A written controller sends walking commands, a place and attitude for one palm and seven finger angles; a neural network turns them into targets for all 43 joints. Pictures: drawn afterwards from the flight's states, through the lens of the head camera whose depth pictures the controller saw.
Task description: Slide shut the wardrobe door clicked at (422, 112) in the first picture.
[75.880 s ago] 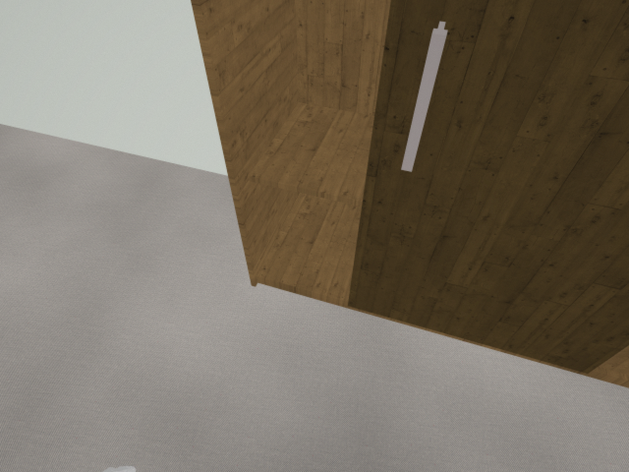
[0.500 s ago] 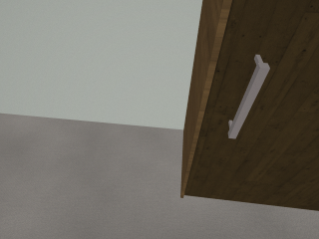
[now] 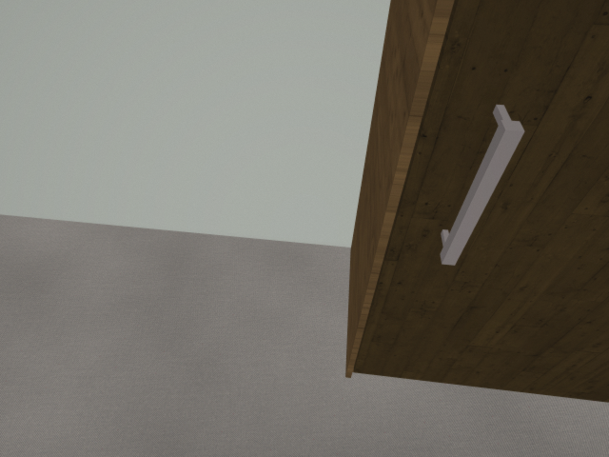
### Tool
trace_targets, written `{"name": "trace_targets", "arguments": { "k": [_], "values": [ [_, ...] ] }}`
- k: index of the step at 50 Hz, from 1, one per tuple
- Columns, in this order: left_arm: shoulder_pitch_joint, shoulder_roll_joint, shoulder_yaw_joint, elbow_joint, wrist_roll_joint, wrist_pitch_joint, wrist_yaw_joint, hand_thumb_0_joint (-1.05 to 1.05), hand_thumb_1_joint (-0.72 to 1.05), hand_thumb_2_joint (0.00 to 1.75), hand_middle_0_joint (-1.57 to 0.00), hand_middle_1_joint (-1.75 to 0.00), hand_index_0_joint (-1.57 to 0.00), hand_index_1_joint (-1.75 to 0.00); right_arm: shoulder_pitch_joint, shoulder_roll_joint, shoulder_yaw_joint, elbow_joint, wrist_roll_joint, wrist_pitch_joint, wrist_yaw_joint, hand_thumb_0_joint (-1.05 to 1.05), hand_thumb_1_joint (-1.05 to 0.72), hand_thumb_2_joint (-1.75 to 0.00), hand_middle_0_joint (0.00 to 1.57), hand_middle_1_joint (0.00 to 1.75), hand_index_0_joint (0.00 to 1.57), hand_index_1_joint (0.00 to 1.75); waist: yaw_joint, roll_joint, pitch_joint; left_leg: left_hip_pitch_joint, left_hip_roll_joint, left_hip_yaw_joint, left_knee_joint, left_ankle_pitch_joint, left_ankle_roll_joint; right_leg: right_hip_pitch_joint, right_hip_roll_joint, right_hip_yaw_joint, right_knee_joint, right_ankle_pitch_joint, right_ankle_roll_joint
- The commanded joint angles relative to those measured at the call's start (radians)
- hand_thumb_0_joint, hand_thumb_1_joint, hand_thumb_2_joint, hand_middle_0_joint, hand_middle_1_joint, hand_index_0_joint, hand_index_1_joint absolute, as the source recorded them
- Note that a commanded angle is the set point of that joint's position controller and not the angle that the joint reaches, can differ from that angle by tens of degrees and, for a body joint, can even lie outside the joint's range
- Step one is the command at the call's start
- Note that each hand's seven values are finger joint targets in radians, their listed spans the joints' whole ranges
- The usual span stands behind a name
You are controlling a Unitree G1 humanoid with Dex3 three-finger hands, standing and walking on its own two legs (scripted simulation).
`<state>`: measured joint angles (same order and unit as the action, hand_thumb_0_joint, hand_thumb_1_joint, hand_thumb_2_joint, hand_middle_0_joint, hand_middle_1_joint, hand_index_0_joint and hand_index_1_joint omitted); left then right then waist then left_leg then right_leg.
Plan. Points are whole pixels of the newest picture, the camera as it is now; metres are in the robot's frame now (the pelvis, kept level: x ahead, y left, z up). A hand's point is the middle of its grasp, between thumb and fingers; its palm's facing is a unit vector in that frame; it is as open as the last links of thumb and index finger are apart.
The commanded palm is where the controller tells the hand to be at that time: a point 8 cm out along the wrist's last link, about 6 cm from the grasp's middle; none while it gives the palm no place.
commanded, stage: look again from close up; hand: right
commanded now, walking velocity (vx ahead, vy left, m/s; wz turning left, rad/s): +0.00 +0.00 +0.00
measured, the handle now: (471, 194) +0.47 -0.22 +0.10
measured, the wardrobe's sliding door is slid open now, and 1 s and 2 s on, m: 0.00 0.00 0.00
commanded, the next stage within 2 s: shuffle to correct the standing spot in 1.64 s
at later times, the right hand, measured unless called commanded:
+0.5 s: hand out of the picture -0.01 -0.16 -0.18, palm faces +0.04 +0.98 -0.18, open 7.4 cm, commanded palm none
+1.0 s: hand out of the picture +0.00 -0.16 -0.17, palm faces +0.03 +0.98 -0.21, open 7.4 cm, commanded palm none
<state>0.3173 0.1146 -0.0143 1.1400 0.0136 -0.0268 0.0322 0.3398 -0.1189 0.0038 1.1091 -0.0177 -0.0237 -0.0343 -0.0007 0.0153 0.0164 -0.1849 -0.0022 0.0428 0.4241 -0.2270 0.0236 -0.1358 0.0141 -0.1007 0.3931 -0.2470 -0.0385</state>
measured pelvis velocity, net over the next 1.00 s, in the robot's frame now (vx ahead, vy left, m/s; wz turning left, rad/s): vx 0.00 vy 0.02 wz -0.01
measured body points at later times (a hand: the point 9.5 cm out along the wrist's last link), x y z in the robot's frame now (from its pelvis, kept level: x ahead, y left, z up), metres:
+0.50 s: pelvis +0.00 +0.01 +0.00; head +0.01 +0.01 +0.45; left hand -0.01 +0.23 -0.16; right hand -0.01 -0.21 -0.16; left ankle +0.00 +0.10 -0.74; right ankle -0.02 -0.09 -0.74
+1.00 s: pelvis +0.00 +0.02 +0.00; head +0.01 +0.02 +0.45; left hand +0.00 +0.25 -0.16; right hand +0.00 -0.21 -0.16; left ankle +0.00 +0.10 -0.74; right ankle -0.02 -0.09 -0.74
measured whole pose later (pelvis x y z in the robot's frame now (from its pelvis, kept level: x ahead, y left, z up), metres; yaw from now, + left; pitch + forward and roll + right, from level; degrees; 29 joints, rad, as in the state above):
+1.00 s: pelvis +0.00 +0.02 +0.00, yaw +0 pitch -1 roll -1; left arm 0.27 0.17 -0.01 1.13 0.02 -0.02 0.02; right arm 0.29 -0.17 0.00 1.10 -0.02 -0.03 -0.02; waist 0.00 0.00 0.02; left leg -0.18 -0.02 0.06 0.41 -0.22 0.05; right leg -0.13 -0.01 -0.09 0.38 -0.24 -0.01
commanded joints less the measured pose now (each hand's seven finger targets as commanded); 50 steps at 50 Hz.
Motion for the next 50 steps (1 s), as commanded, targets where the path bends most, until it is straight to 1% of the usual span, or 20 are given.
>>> {"name": "trace_targets", "arguments": {
  "k": [1,5,6,9,14,18,22,23,25,26,29,31,35,36,39,42,43,45,47,50],
  "values": [
    [0.079,0.09,0.017,-0.018,-0.001,-0.012,0.006,0.0,0.9,0.9,-0.2,-0.3,-0.2,-0.3,0.085,-0.087,-0.011,-0.017,0.003,-0.013,-0.008,0.0,-0.9,-0.9,0.2,0.3,0.2,0.3,-0.003,-0.011,0.075,-0.021,0.106,-0.115,-0.073,0.113,0.028,-0.055,-0.125,0.126,-0.083,0.101,0.003],
    [0.074,0.094,0.017,-0.018,0.0,-0.013,0.006,0.0,0.9,0.9,-0.2,-0.3,-0.2,-0.3,0.077,-0.09,-0.014,-0.017,0.003,-0.012,-0.007,0.0,-0.9,-0.9,0.2,0.3,0.2,0.3,-0.004,-0.023,0.081,-0.028,0.106,-0.115,-0.072,0.102,0.028,-0.055,-0.126,0.129,-0.091,0.092,0.004],
    [0.077,0.095,0.017,-0.019,-0.001,-0.012,0.006,0.0,0.9,0.9,-0.2,-0.3,-0.2,-0.3,0.08,-0.093,-0.012,-0.019,0.003,-0.013,-0.007,0.0,-0.9,-0.9,0.2,0.3,0.2,0.3,-0.003,-0.009,0.08,-0.024,0.105,-0.115,-0.073,0.103,0.027,-0.059,-0.127,0.127,-0.087,0.091,0.004],
    [0.074,0.1,0.018,-0.02,-0.001,-0.014,0.006,0.0,0.9,0.9,-0.2,-0.3,-0.2,-0.3,0.074,-0.098,-0.015,-0.02,0.003,-0.014,-0.006,0.0,-0.9,-0.9,0.2,0.3,0.2,0.3,-0.003,-0.01,0.064,-0.019,0.107,-0.117,-0.069,0.115,0.028,-0.05,-0.126,0.128,-0.086,0.103,0.004],
    [0.065,0.105,0.019,-0.021,-0.001,-0.013,0.005,0.0,0.9,0.9,-0.2,-0.3,-0.2,-0.3,0.068,-0.107,-0.017,-0.023,0.003,-0.016,-0.006,0.0,-0.9,-0.9,0.2,0.3,0.2,0.3,-0.003,0.002,0.068,-0.018,0.111,-0.122,-0.076,0.116,0.03,-0.052,-0.124,0.126,-0.081,0.099,0.006],
    [0.059,0.112,0.019,-0.023,0.0,-0.012,0.005,0.0,0.9,0.9,-0.2,-0.3,-0.2,-0.3,0.065,-0.112,-0.017,-0.027,0.004,-0.017,-0.006,0.0,-0.9,-0.9,0.2,0.3,0.2,0.3,-0.002,-0.012,0.063,-0.016,0.11,-0.123,-0.076,0.129,0.031,-0.048,-0.125,0.126,-0.076,0.113,0.008],
    [0.051,0.118,0.02,-0.024,0.0,-0.012,0.005,0.0,0.9,0.9,-0.2,-0.3,-0.2,-0.3,0.058,-0.12,-0.018,-0.026,0.003,-0.017,-0.005,0.0,-0.9,-0.9,0.2,0.3,0.2,0.3,-0.003,-0.018,0.06,-0.012,0.111,-0.123,-0.079,0.126,0.03,-0.047,-0.125,0.125,-0.076,0.109,0.008],
    [0.052,0.119,0.019,-0.026,-0.001,-0.012,0.004,0.0,0.9,0.9,-0.2,-0.3,-0.2,-0.3,0.054,-0.123,-0.019,-0.027,0.003,-0.017,-0.005,0.0,-0.9,-0.9,0.2,0.3,0.2,0.3,-0.002,-0.006,0.058,-0.009,0.112,-0.123,-0.078,0.132,0.03,-0.047,-0.127,0.126,-0.078,0.113,0.008],
    [0.049,0.127,0.021,-0.027,0.0,-0.013,0.004,0.0,0.9,0.9,-0.2,-0.3,-0.2,-0.3,0.05,-0.128,-0.02,-0.028,0.003,-0.018,-0.004,0.0,-0.9,-0.9,0.2,0.3,0.2,0.3,-0.002,-0.014,0.051,-0.009,0.113,-0.122,-0.077,0.135,0.031,-0.039,-0.128,0.125,-0.077,0.119,0.008],
    [0.044,0.123,0.021,-0.027,-0.001,-0.011,0.004,0.0,0.9,0.9,-0.2,-0.3,-0.2,-0.3,0.053,-0.124,-0.019,-0.027,0.003,-0.018,-0.005,0.0,-0.9,-0.9,0.2,0.3,0.2,0.3,-0.003,-0.004,0.061,-0.014,0.112,-0.123,-0.082,0.131,0.03,-0.042,-0.128,0.125,-0.074,0.113,0.009],
    [0.039,0.132,0.021,-0.029,0.0,-0.012,0.004,0.0,0.9,0.9,-0.2,-0.3,-0.2,-0.3,0.043,-0.135,-0.021,-0.03,0.004,-0.018,-0.003,0.0,-0.9,-0.9,0.2,0.3,0.2,0.3,-0.002,-0.017,0.056,-0.012,0.114,-0.124,-0.082,0.135,0.03,-0.038,-0.129,0.125,-0.078,0.116,0.01],
    [0.036,0.133,0.021,-0.031,0.0,-0.009,0.004,0.0,0.9,0.9,-0.2,-0.3,-0.2,-0.3,0.042,-0.134,-0.021,-0.031,0.003,-0.017,-0.003,0.0,-0.9,-0.9,0.2,0.3,0.2,0.3,-0.002,-0.009,0.06,-0.014,0.111,-0.128,-0.087,0.122,0.03,-0.041,-0.13,0.125,-0.077,0.104,0.01],
    [0.027,0.143,0.021,-0.032,0.0,-0.011,0.003,0.0,0.9,0.9,-0.2,-0.3,-0.2,-0.3,0.031,-0.147,-0.022,-0.032,0.004,-0.018,-0.002,0.0,-0.9,-0.9,0.2,0.3,0.2,0.3,-0.002,-0.02,0.052,-0.011,0.114,-0.129,-0.088,0.128,0.031,-0.038,-0.13,0.124,-0.078,0.109,0.012],
    [0.029,0.141,0.022,-0.034,0.001,-0.009,0.003,0.0,0.9,0.9,-0.2,-0.3,-0.2,-0.3,0.031,-0.145,-0.022,-0.033,0.003,-0.018,-0.002,0.0,-0.9,-0.9,0.2,0.3,0.2,0.3,-0.001,-0.003,0.055,-0.01,0.114,-0.126,-0.088,0.135,0.03,-0.038,-0.131,0.123,-0.075,0.112,0.012],
    [0.022,0.149,0.022,-0.035,0.001,-0.012,0.002,0.0,0.9,0.9,-0.2,-0.3,-0.2,-0.3,0.022,-0.154,-0.025,-0.036,0.003,-0.019,-0.001,0.0,-0.9,-0.9,0.2,0.3,0.2,0.3,-0.002,-0.014,0.046,-0.003,0.116,-0.129,-0.087,0.143,0.031,-0.036,-0.131,0.124,-0.079,0.118,0.013],
    [0.02,0.15,0.021,-0.035,0.001,-0.009,0.001,0.0,0.9,0.9,-0.2,-0.3,-0.2,-0.3,0.019,-0.155,-0.024,-0.034,0.003,-0.019,-0.001,0.0,-0.9,-0.9,0.2,0.3,0.2,0.3,-0.002,-0.006,0.055,-0.009,0.115,-0.13,-0.092,0.126,0.03,-0.04,-0.129,0.126,-0.08,0.105,0.014],
    [0.016,0.154,0.021,-0.034,0.002,-0.009,0.001,0.0,0.9,0.9,-0.2,-0.3,-0.2,-0.3,0.017,-0.157,-0.024,-0.034,0.003,-0.018,-0.001,0.0,-0.9,-0.9,0.2,0.3,0.2,0.3,-0.003,-0.014,0.059,-0.015,0.116,-0.129,-0.093,0.118,0.029,-0.039,-0.13,0.125,-0.081,0.102,0.014],
    [0.012,0.159,0.021,-0.035,0.002,-0.01,0.0,0.0,0.9,0.9,-0.2,-0.3,-0.2,-0.3,0.012,-0.163,-0.025,-0.035,0.003,-0.019,0.0,0.0,-0.9,-0.9,0.2,0.3,0.2,0.3,-0.003,-0.018,0.048,-0.008,0.116,-0.131,-0.092,0.128,0.03,-0.037,-0.131,0.125,-0.08,0.109,0.014],
    [0.015,0.158,0.022,-0.037,0.001,-0.009,0.0,0.0,0.9,0.9,-0.2,-0.3,-0.2,-0.3,0.012,-0.167,-0.026,-0.037,0.003,-0.02,0.0,0.0,-0.9,-0.9,0.2,0.3,0.2,0.3,-0.002,-0.002,0.042,0.0,0.118,-0.13,-0.096,0.128,0.029,-0.038,-0.13,0.124,-0.078,0.105,0.015],
    [0.008,0.168,0.022,-0.037,0.001,-0.012,0.0,0.0,0.9,0.9,-0.2,-0.3,-0.2,-0.3,0.005,-0.174,-0.027,-0.038,0.004,-0.022,0.001,0.0,-0.9,-0.9,0.2,0.3,0.2,0.3,-0.002,-0.009,0.03,0.005,0.119,-0.13,-0.09,0.16,0.03,-0.026,-0.133,0.125,-0.078,0.129,0.016]
  ]
}}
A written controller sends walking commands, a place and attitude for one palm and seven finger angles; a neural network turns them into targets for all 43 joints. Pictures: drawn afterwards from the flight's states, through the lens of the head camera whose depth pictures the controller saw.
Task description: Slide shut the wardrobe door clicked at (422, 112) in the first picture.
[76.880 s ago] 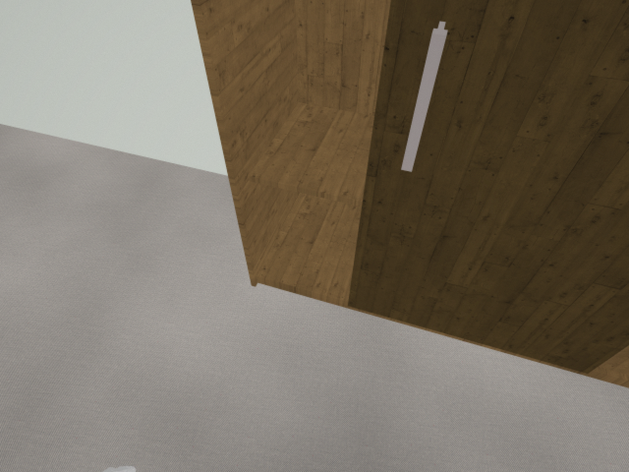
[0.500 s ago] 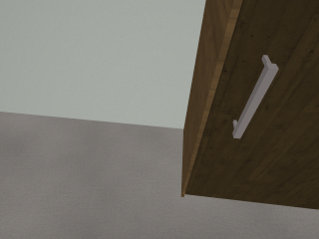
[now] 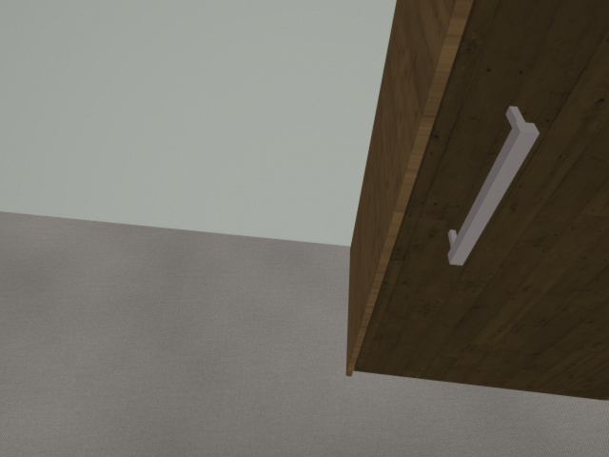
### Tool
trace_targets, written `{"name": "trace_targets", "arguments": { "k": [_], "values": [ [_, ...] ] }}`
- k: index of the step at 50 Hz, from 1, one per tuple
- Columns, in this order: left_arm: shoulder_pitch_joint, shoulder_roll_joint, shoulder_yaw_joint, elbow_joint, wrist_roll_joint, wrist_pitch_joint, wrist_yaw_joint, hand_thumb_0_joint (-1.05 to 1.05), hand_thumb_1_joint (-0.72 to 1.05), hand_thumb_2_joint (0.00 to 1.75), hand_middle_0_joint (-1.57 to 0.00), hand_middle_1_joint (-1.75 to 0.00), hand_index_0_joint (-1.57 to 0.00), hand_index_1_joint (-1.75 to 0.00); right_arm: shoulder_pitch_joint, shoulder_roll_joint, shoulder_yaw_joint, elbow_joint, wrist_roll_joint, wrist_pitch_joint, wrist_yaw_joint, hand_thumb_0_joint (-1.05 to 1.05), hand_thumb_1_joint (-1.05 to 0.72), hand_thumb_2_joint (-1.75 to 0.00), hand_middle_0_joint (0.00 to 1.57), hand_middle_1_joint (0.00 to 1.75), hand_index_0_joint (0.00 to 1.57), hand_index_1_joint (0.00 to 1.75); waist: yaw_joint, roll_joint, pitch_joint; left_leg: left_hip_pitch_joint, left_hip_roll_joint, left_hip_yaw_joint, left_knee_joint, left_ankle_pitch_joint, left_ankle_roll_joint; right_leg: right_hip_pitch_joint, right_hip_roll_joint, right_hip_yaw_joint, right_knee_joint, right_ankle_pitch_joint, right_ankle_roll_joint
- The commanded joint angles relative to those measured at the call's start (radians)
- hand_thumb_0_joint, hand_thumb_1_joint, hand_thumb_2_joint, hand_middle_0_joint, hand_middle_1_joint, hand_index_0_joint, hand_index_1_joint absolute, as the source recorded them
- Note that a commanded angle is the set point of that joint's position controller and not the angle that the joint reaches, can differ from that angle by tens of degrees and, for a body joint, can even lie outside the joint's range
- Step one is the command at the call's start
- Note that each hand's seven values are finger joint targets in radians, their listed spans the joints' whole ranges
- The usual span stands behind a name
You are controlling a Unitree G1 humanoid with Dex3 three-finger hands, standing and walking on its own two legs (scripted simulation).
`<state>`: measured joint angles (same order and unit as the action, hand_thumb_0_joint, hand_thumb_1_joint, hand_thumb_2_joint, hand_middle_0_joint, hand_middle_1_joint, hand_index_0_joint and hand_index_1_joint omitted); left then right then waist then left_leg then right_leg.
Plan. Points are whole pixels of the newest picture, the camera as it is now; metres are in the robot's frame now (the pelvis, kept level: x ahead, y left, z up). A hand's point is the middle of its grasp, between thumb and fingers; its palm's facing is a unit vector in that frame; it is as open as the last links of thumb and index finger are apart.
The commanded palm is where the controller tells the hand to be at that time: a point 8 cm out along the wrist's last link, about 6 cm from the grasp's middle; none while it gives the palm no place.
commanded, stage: look again from close up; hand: right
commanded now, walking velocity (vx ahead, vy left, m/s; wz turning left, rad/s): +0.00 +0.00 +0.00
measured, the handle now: (481, 195) +0.47 -0.24 +0.10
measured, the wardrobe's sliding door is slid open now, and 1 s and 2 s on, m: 0.00 0.00 0.00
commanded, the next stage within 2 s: shuffle to correct the standing spot in 0.64 s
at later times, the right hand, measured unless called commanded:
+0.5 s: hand out of the picture +0.01 -0.18 -0.17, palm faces +0.02 +0.97 -0.22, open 7.4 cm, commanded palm none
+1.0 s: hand out of the picture +0.01 -0.20 -0.18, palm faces +0.11 +0.97 -0.22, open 7.4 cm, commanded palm none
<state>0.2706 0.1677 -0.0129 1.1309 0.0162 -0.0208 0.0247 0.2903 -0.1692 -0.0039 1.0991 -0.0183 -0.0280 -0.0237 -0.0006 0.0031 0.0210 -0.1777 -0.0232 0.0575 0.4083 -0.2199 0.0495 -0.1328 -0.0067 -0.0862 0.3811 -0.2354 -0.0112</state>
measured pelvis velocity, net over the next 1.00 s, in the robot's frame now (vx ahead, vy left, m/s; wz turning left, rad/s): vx -0.01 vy -0.01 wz -0.04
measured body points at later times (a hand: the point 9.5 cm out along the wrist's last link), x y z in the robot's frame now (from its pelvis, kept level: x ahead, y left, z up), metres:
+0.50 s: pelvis +0.00 +0.01 +0.00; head +0.01 +0.01 +0.45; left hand +0.01 +0.24 -0.16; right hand +0.01 -0.23 -0.15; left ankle +0.00 +0.08 -0.74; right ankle -0.02 -0.11 -0.74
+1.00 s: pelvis -0.01 -0.01 +0.00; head +0.01 -0.01 +0.45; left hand +0.02 +0.23 -0.16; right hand +0.00 -0.25 -0.16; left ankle +0.00 +0.08 -0.74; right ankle -0.03 -0.12 -0.72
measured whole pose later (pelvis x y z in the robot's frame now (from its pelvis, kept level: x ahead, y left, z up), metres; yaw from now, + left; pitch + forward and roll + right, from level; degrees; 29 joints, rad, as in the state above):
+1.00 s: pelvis -0.01 -0.01 +0.00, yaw -3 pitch +0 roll -1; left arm 0.27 0.18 0.01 1.08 0.02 0.04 0.01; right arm 0.26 -0.18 -0.05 1.05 -0.03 -0.01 -0.03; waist -0.02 0.02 0.03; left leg -0.22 0.01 0.09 0.47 -0.24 0.05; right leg -0.29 -0.01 -0.06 0.69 -0.42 0.02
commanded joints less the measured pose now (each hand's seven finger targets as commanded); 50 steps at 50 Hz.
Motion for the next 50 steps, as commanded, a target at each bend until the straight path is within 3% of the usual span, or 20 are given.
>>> {"name": "trace_targets", "arguments": {
  "k": [1,6,15,37,38,40,41,44,46,48,50],
  "values": [
    [0.05,0.111,0.021,-0.027,-0.001,-0.015,0.008,0.0,0.9,0.9,-0.2,-0.3,-0.2,-0.3,0.055,-0.118,-0.018,-0.026,0.004,-0.016,-0.01,0.0,-0.9,-0.9,0.2,0.3,0.2,0.3,-0.002,-0.003,0.028,-0.005,0.139,-0.145,-0.077,0.148,0.003,-0.028,-0.115,0.108,-0.064,0.111,-0.011],
    [0.047,0.114,0.022,-0.028,-0.002,-0.013,0.007,0.0,0.9,0.9,-0.2,-0.3,-0.2,-0.3,0.049,-0.127,-0.019,-0.027,0.003,-0.016,-0.01,0.0,-0.9,-0.9,0.2,0.3,0.2,0.3,-0.002,0.018,0.041,-0.011,0.139,-0.15,-0.09,0.125,0.002,-0.034,-0.112,0.106,-0.063,0.089,-0.008],
    [0.036,0.129,0.021,-0.027,0.0,-0.015,0.005,0.0,0.9,0.9,-0.2,-0.3,-0.2,-0.3,0.035,-0.143,-0.022,-0.029,0.004,-0.017,-0.007,0.0,-0.9,-0.9,0.2,0.3,0.2,0.3,-0.003,-0.007,0.032,-0.006,0.143,-0.15,-0.092,0.125,0.002,-0.031,-0.114,0.107,-0.069,0.094,-0.007],
    [0.018,0.15,0.024,-0.033,0.0,-0.011,0.003,0.0,0.9,0.9,-0.2,-0.3,-0.2,-0.3,0.008,-0.168,-0.025,-0.031,0.003,-0.017,-0.005,0.0,-0.9,-0.9,0.2,0.3,0.2,0.3,0.0,0.001,0.034,-0.004,0.145,-0.159,-0.106,0.125,-0.003,-0.03,-0.116,0.104,-0.067,0.084,-0.001],
    [0.018,0.164,0.027,-0.038,0.0,-0.011,0.002,0.0,0.9,0.9,-0.2,-0.3,-0.2,-0.3,0.002,-0.186,-0.032,-0.039,0.002,-0.017,-0.005,0.0,-0.9,-0.9,0.2,0.3,0.2,0.3,-0.003,-0.012,0.028,0.007,0.153,-0.16,-0.1,0.132,0.002,-0.04,-0.11,0.105,-0.057,0.091,-0.003],
    [0.04,0.108,0.02,-0.045,0.002,-0.001,-0.001,0.0,0.9,0.9,-0.2,-0.3,-0.2,-0.3,0.028,-0.151,-0.034,-0.042,0.003,-0.007,-0.01,0.0,-0.9,-0.9,0.2,0.3,0.2,0.3,-0.01,-0.006,0.01,0.026,0.189,-0.17,-0.069,0.182,0.006,-0.072,-0.096,0.085,-0.01,0.106,0.008],
    [0.052,0.087,0.018,-0.053,0.0,0.009,-0.002,0.0,0.9,0.9,-0.2,-0.3,-0.2,-0.3,0.042,-0.148,-0.038,-0.043,0.003,0.0,-0.014,0.0,-0.9,-0.9,0.2,0.3,0.2,0.3,-0.012,0.027,0.011,0.043,0.214,-0.183,-0.069,0.193,0.01,-0.106,-0.08,0.069,0.024,0.077,0.016],
    [0.051,0.08,0.031,-0.083,0.004,0.03,-0.003,0.0,0.9,0.9,-0.2,-0.3,-0.2,-0.3,0.066,-0.186,-0.063,-0.055,-0.001,0.01,-0.02,0.0,-0.9,-0.9,0.2,0.3,0.2,0.3,-0.03,0.126,0.016,0.059,0.35,-0.3,-0.125,0.225,0.085,-0.208,-0.035,0.038,0.197,-0.119,0.033],
    [0.029,0.084,0.04,-0.108,0.003,0.037,-0.004,0.0,0.9,0.9,-0.2,-0.3,-0.2,-0.3,0.084,-0.19,-0.075,-0.059,-0.008,0.011,-0.024,0.0,-0.9,-0.9,0.2,0.3,0.2,0.3,-0.048,0.13,0.017,0.077,0.415,-0.344,-0.12,0.301,0.151,-0.281,-0.042,0.061,0.335,-0.224,0.035],
    [0.012,0.071,0.044,-0.123,0.0,0.037,-0.007,0.0,0.9,0.9,-0.2,-0.3,-0.2,-0.3,0.079,-0.197,-0.085,-0.069,-0.012,0.011,-0.025,0.0,-0.9,-0.9,0.2,0.3,0.2,0.3,-0.048,0.098,0.012,0.068,0.421,-0.32,-0.088,0.376,0.176,-0.302,-0.048,0.079,0.388,-0.234,0.04],
    [0.011,0.055,0.045,-0.136,-0.003,0.039,-0.014,0.0,0.9,0.9,-0.2,-0.3,-0.2,-0.3,0.06,-0.211,-0.093,-0.08,-0.014,0.014,-0.022,0.0,-0.9,-0.9,0.2,0.3,0.2,0.3,-0.042,0.119,0.008,0.009,0.397,-0.27,-0.081,0.329,0.152,-0.25,-0.04,0.06,0.344,-0.188,0.049]
  ]
}}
